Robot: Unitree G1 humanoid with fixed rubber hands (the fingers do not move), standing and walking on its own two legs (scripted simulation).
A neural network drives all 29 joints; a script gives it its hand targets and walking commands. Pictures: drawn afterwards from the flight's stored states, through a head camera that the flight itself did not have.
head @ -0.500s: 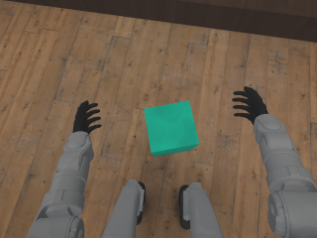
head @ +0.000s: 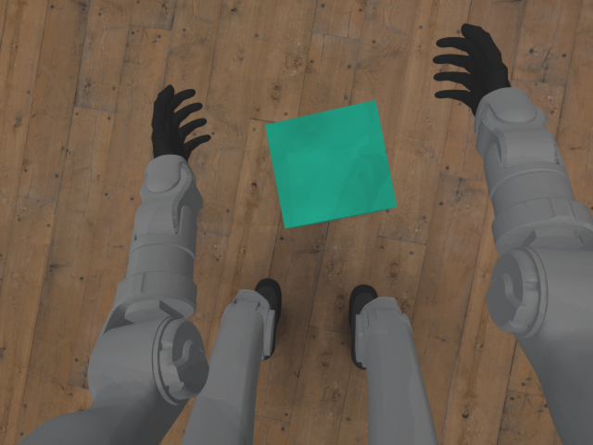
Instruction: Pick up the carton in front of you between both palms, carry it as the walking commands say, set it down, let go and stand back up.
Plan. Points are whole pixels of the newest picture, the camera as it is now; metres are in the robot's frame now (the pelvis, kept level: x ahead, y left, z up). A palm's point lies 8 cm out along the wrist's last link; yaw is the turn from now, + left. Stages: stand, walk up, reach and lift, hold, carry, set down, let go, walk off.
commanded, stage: reach and lift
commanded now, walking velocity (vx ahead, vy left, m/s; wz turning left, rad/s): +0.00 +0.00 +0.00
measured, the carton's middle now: (330, 174) +0.48 -0.01 -0.49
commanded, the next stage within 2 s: none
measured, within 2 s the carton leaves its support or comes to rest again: leaves its support in 1.50 s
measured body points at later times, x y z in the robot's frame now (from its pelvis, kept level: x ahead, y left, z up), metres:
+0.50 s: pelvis -0.05 +0.02 -0.19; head +0.31 -0.01 +0.07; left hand +0.46 +0.19 -0.36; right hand +0.52 -0.19 -0.37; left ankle +0.08 +0.15 -0.58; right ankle +0.07 -0.10 -0.58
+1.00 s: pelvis -0.04 +0.01 -0.23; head +0.32 -0.03 +0.03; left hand +0.47 +0.17 -0.41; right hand +0.52 -0.18 -0.42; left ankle +0.08 +0.15 -0.58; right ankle +0.07 -0.10 -0.58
